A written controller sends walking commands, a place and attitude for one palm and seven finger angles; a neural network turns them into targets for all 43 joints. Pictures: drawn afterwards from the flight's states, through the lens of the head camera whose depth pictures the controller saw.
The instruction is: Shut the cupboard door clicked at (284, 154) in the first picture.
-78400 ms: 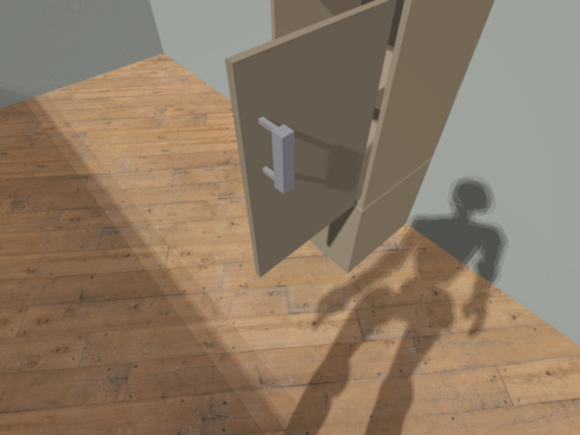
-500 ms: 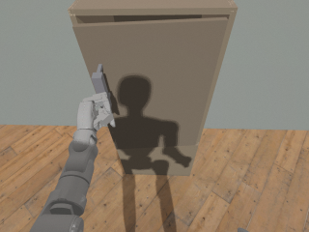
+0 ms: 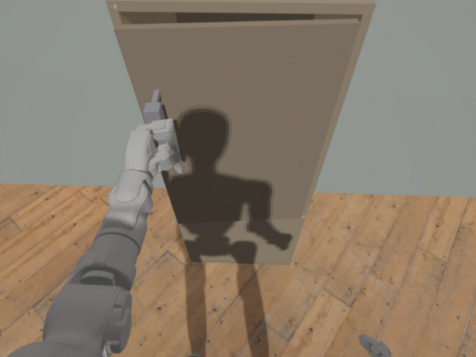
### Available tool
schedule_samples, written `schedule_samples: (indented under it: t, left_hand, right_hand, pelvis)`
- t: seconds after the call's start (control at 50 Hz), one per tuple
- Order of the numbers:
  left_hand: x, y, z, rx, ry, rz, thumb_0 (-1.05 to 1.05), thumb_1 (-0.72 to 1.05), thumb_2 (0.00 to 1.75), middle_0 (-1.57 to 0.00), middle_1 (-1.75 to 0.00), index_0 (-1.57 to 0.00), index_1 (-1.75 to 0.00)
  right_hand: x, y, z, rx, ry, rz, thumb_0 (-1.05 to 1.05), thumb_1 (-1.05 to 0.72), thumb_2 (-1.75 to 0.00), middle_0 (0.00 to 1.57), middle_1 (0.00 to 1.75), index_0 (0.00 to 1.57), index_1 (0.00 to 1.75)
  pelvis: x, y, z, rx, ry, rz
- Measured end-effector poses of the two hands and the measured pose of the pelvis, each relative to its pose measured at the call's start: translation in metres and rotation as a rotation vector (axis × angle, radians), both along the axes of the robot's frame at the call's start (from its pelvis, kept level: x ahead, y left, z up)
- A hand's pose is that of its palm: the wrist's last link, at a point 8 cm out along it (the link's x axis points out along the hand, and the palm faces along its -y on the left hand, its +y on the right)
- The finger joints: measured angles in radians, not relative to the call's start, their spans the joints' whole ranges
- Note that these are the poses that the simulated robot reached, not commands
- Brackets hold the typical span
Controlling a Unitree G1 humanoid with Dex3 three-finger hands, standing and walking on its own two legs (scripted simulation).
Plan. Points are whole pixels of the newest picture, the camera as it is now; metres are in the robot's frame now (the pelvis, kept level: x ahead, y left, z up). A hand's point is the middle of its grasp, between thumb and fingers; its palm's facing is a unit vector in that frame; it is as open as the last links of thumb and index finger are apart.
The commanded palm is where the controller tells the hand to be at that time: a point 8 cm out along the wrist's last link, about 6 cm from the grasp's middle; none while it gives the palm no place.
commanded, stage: push the door shut along its arc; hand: left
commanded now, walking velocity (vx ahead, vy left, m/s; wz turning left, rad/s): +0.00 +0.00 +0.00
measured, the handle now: (161, 126) +0.51 +0.15 +0.10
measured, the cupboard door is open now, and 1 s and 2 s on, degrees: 5 0 0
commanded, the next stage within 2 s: pull the fist back off the door in 0.52 s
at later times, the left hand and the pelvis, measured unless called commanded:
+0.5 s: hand (181, 141) +0.47 +0.10 +0.11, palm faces -0.16 -0.99 -0.03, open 3.2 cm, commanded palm +0.49 +0.14 +0.11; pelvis -0.02 +0.01 -0.01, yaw +1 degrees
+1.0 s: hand (187, 138) +0.47 +0.09 +0.11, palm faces +0.05 -1.00 -0.03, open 3.1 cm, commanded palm +0.45 +0.14 +0.11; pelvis -0.05 +0.01 -0.03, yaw -1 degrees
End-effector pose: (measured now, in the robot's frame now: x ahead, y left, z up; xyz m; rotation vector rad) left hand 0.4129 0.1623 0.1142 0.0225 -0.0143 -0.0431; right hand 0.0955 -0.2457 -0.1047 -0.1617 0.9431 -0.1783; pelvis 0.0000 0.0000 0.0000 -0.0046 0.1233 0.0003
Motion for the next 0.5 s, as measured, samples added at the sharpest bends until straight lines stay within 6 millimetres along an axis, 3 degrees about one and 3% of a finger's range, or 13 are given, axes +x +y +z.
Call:
schedule_samples:
  t: [0.2,0.32,0.5]
  left_hand:
    - [0.023,0.004,0.0,0.013,0.003,-0.045,0.02,0.9,0.9,-1.33,-1.5,-1.3,-1.5]
    - [0.039,-0.004,-0.001,0.012,0.014,-0.083,0.02,0.9,0.9,-1.32,-1.5,-1.3,-1.5]
    - [0.04,-0.002,-0.001,0.013,0.015,-0.116,0.02,0.9,0.9,-1.37,-1.5,-1.35,-1.5]
  right_hand:
    - [-0.05,-0.006,-0.013,-0.014,0.142,-0.054,0.01,-0.9,-0.9,0.2,0.3,0.2,0.3]
    - [-0.078,-0.009,-0.017,-0.03,0.213,-0.083,0.01,-0.9,-0.9,0.2,0.3,0.2,0.3]
    - [-0.101,-0.01,-0.018,-0.055,0.25,-0.077,0.01,-0.9,-0.9,0.2,0.3,0.2,0.3]
  pelvis:
    - [-0.001,0.004,-0.005,-0.006,0.038,0.001]
    - [-0.004,0.006,-0.008,-0.011,0.063,0.004]
    - [-0.017,0.006,-0.014,-0.023,0.083,0.022]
